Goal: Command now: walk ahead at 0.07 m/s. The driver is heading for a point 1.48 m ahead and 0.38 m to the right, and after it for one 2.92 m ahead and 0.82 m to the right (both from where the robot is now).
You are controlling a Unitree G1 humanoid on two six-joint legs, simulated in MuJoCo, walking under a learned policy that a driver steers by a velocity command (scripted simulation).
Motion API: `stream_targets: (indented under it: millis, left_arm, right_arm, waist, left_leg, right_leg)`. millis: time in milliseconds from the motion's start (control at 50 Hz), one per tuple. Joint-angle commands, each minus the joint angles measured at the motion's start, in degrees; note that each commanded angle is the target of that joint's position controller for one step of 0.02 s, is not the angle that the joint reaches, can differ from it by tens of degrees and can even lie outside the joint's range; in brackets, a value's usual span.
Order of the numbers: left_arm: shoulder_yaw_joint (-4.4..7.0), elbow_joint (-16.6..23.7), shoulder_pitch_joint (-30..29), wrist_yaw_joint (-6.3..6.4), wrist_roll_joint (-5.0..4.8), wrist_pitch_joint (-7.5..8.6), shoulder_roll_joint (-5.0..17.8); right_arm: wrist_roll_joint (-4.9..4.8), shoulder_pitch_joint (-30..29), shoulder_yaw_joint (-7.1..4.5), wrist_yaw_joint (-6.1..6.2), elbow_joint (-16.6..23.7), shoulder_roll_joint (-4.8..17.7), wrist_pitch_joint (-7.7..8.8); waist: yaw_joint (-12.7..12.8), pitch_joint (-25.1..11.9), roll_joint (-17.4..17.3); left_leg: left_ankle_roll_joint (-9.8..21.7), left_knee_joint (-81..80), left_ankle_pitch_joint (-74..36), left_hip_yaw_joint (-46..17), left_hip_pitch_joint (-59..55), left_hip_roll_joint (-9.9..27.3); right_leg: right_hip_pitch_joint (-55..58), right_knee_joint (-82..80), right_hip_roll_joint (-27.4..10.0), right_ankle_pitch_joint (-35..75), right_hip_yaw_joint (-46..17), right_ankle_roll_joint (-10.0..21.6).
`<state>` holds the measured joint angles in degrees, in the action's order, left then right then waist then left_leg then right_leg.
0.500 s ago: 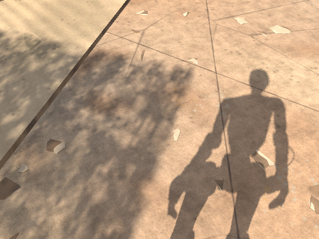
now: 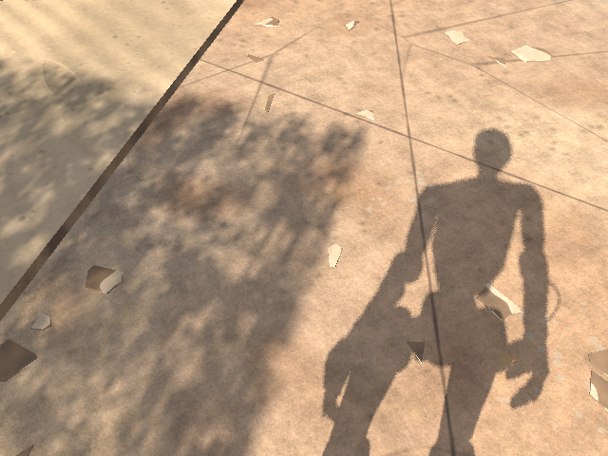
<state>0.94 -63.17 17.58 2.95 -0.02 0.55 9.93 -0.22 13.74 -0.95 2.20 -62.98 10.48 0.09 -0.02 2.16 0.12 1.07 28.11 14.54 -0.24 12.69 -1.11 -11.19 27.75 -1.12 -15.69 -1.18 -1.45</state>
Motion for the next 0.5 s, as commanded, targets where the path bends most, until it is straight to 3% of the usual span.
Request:
stream_targets:
  millis: [20, 60, 120, 140, 160, 200, 220, 240, 260, 280, 300, 320, 340, 360, 400, 440, 500]
  left_arm:
    - [0.75, -0.17, 5.72, 0.26, -0.32, 0.05, 4.31]
    - [1.06, 1.18, 4.16, 0.44, -0.6, 0.41, 5.08]
    - [0.48, 3.49, 1.26, -0.67, -0.89, 2.93, 2.15]
    - [0.77, 3.85, 0.93, -1.21, -1.16, 3.59, 2.84]
    - [0.97, 4.03, 1.36, -1.62, -1.43, 4.11, 3.06]
    - [1.13, 2.6, 6.59, -1.93, -1.78, 4.87, 2.34]
    - [1.66, 0.46, 10.35, -1.88, -1.3, 4.92, 2.76]
    - [2.53, -1.39, 15.68, -1.87, -0.71, 4.78, 4.81]
    - [3.85, -2.08, 23.05, -1.76, -0.88, 4.74, 9.99]
    - [4.06, -1.7, 24.36, -2.57, -0.19, 5.57, 13.22]
    - [2.92, -0.32, 19.18, -2.66, -0.02, 6.38, 9.59]
    - [2.24, 1.09, 15.16, -2.94, -0.31, 6.82, 7.47]
    - [2.0, 2.13, 12.35, -3.38, -0.46, 6.81, 7.44]
    - [1.63, 2.72, 11.24, -3.57, -0.43, 6.52, 6.63]
    - [0.93, 2.24, 13.94, -3.31, 0.16, 5.61, 4.69]
    - [0.96, 2.32, 15.7, -2.61, 0.41, 5.06, 5.79]
    - [1.24, 3.42, 15.53, -1.73, 0.41, 4.78, 8.15]
  right_arm:
    - [-0.33, 4.08, -1.02, 0.34, 0.43, 5.64, 0.09]
    - [-1.0, 4.96, -1.85, 0.48, 0.88, 7.87, 0.29]
    - [-1.48, 9.72, -3.34, 0.0, 0.57, 11.48, 2.1]
    - [-1.25, 8.68, -3.44, -0.03, 1.22, 11.44, 2.57]
    - [-1.09, 6.44, -3.34, -0.18, 2.27, 11.03, 3.01]
    - [-2.39, -0.95, -3.25, -0.49, 5.01, 10.92, 3.12]
    - [-2.65, -2.74, -3.16, -0.65, 5.8, 10.28, 2.92]
    - [-2.33, -3.26, -2.7, -0.76, 6.35, 8.32, 3.1]
    - [-1.64, -3.55, -1.68, -1.15, 7.53, 4.42, 3.88]
    - [-2.0, -4.16, -1.83, -1.17, 9.18, 4.64, 4.99]
    - [-2.68, -4.45, -2.03, -1.43, 9.23, 6.03, 5.66]
    - [-2.72, -3.44, -2.03, -1.9, 8.74, 6.38, 6.17]
    - [-2.01, -3.09, -2.35, -2.05, 8.2, 6.87, 6.54]
    - [-1.39, -3.95, -2.87, -2.19, 8.25, 8.06, 6.74]
    - [-1.08, -5.21, -2.94, -2.88, 8.36, 6.75, 6.45]
    - [-1.0, -9.21, -2.36, -3.25, 9.96, 4.86, 5.91]
    - [-1.24, -18.4, -1.23, -3.58, 13.71, 3.23, 5.81]
  waist:
    - [-0.13, 0.61, -1.01]
    - [-0.81, 4.63, -3.08]
    - [-2.45, 5.85, -10.7]
    - [-1.78, 6.27, -9.92]
    - [-0.48, 6.45, -9.19]
    - [4.34, 6.38, -8.52]
    - [5.81, 6.05, -6.1]
    - [7.04, 3.75, -0.26]
    - [8.44, -0.07, 14.21]
    - [7.68, 1.77, 18.41]
    - [4.78, 6.1, 10.1]
    - [3.06, 6.95, 6.12]
    - [2.02, 6.0, 4.07]
    - [1.68, 5.72, 3.5]
    - [2.2, 3.8, 5.21]
    - [2.94, 3.97, 4.98]
    - [4.45, 5.86, 4.52]
  left_leg:
    - [2.17, -6.17, 10.56, -1.83, 0.05, 1.16]
    - [4.98, -8.54, 28.93, -6.16, 3.89, 3.84]
    - [12.33, -17.52, 35.97, -25.23, 1.94, 16.75]
    - [13.81, -19.06, 34.38, -28.59, 3.76, 19.13]
    - [13.65, -19.2, 31.86, -28.24, 4.96, 19.47]
    - [9.72, -16.61, 25.8, -18.96, 11.55, 15.04]
    - [7.53, -11.67, 20.9, -12.51, 15.64, 10.22]
    - [5.17, -0.8, 14.63, -6.62, 19.87, 5.92]
    - [1.69, 19.75, 10.56, 2.32, 27.35, 0.22]
    - [2.15, 31.78, 16.78, -0.46, 36.06, -1.27]
    - [3.22, 39.39, 13.2, -3.82, 40.07, 2.73]
    - [4.04, 41.1, 6.7, -4.33, 41.73, 4.76]
    - [4.26, 39.54, 1.88, -3.58, 40.89, 6.1]
    - [4.02, 36.52, -1.46, -3.03, 39.6, 7.19]
    - [2.86, 32.64, -5.19, -0.47, 36.04, 7.27]
    - [1.53, 27.14, -8.13, 1.32, 35.36, 6.72]
    - [0.57, 13.41, -14.16, 3.57, 29.38, 4.4]
  right_leg:
    - [-3.18, -2.83, 1.99, -6.85, 2.42, 1.78]
    - [-9.02, 1.27, 2.81, -19.52, 3.06, 3.52]
    - [-15.23, 15.1, 1.78, -10.73, 4.16, 4.31]
    - [-15.2, 18.51, 0.27, -10.27, 2.62, 5.27]
    - [-14.61, 19.19, -0.68, -12.24, 1.69, 6.3]
    - [-2.68, 4.16, -0.79, -9.68, 3.0, 8.45]
    - [6.07, -1.89, 2.01, -3.72, 5.09, 7.61]
    - [13.46, -4.3, -0.85, -3.0, -0.52, 7.31]
    - [20.46, -14.03, -13.32, -11.43, -20.18, 11.24]
    - [18.82, -20.21, -21.95, -18.88, -38.83, 17.68]
    - [16.12, -20.01, -22.33, -19.76, -37.83, 17.97]
    - [15.81, -19.51, -19.55, -16.03, -30.86, 15.78]
    - [15.65, -19.73, -16.85, -9.5, -24.68, 13.63]
    - [15.45, -19.91, -15.06, -0.95, -19.37, 11.91]
    - [15.22, -19.46, -11.66, 13.4, -11.16, 10.37]
    - [14.26, -19.71, -10.5, 20.14, -7.39, 10.69]
    - [8.81, -21.99, -9.11, 19.98, -4.17, 10.53]
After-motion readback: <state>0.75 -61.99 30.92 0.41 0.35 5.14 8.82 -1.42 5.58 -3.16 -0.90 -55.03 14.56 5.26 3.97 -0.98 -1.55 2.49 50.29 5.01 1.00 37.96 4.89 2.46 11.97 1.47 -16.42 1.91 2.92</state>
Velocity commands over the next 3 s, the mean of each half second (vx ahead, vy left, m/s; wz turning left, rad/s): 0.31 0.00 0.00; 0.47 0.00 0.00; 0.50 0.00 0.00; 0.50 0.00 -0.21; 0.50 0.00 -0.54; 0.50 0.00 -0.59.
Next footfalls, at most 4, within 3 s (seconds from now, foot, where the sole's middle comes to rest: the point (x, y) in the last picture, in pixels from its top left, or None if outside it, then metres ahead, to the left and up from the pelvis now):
0.70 left None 0.44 0.08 -0.77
1.24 right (384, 355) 0.75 -0.16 -0.77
1.78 left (287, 254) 1.06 0.08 -0.77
2.34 right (388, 194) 1.29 -0.23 -0.77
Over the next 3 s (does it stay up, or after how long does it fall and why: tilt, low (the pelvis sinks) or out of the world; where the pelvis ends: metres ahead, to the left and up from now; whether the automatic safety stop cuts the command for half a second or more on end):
stays up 1.52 -0.22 0.00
